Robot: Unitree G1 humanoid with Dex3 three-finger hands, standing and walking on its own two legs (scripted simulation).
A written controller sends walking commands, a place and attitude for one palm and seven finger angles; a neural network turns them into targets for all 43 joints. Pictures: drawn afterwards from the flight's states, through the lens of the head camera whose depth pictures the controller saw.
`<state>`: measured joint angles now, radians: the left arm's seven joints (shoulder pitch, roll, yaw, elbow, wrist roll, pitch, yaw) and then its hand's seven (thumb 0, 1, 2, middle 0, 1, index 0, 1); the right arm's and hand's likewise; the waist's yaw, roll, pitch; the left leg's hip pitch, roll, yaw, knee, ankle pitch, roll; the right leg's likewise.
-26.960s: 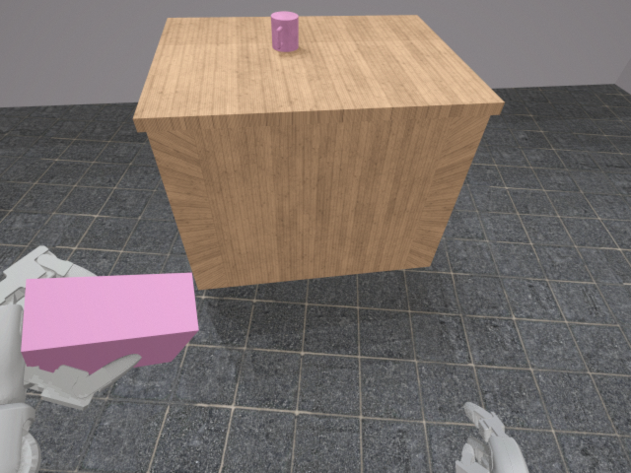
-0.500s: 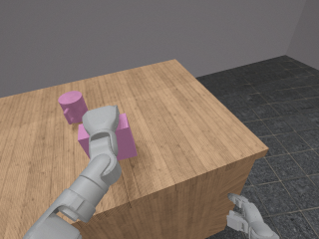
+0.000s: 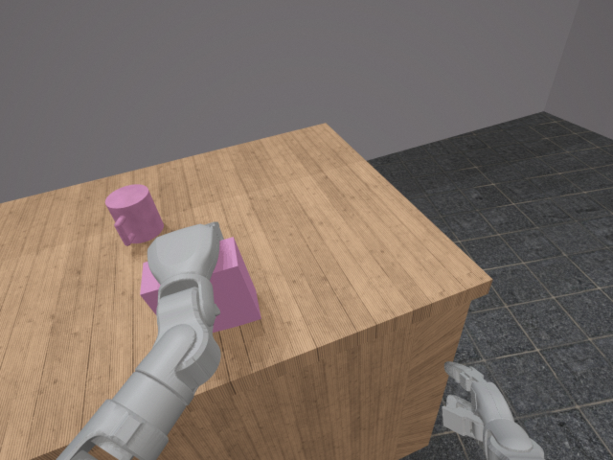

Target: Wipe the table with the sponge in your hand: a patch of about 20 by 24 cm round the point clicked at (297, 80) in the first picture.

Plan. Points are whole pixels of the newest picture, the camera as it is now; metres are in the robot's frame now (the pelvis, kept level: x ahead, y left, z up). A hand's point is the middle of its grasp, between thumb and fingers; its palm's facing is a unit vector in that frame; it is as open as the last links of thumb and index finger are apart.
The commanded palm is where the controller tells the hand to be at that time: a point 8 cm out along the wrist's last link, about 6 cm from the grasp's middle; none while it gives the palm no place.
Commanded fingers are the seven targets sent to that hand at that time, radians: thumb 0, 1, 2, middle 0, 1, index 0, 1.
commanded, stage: wipe back along the third lane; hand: left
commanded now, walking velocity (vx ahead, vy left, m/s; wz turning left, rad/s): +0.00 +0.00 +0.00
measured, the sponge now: (210, 300) +0.32 +0.19 +0.06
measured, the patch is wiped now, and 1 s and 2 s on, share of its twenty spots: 1.00 1.00 1.00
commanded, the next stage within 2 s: slide back across to the middle lane in 0.18 s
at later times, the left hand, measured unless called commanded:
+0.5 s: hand (195, 294) +0.28 +0.18 +0.12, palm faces +0.18 -0.22 -0.96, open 9.8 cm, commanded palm +0.23 +0.19 +0.16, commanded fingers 0.00 0.10 1.30 -1.20 -1.60 -1.20 -1.60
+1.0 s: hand (147, 313) +0.25 +0.23 +0.13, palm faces +0.18 -0.23 -0.96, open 9.8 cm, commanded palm +0.20 +0.24 +0.18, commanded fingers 0.00 0.10 1.30 -1.20 -1.60 -1.20 -1.60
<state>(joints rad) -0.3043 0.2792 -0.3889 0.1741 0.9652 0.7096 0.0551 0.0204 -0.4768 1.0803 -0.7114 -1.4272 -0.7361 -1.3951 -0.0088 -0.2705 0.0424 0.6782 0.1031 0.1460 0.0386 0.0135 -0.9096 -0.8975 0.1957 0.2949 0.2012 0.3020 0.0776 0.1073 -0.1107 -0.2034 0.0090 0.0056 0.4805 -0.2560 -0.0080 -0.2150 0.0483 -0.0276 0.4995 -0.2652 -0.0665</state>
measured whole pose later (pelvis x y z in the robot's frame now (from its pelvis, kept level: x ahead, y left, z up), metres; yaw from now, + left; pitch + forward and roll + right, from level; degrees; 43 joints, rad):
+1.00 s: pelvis -0.01 +0.00 +0.00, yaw -2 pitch -4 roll +1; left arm 0.03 0.39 -0.19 -0.24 0.85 0.62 0.01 -0.01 -0.49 1.08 -0.73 -1.41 -0.76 -1.37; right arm 0.01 -0.26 0.05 0.65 0.08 0.12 -0.01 0.01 -0.91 -0.90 0.20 0.30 0.20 0.30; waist 0.10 0.11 -0.06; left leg -0.15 0.02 0.03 0.47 -0.24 -0.01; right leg -0.17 0.06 0.00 0.48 -0.24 -0.07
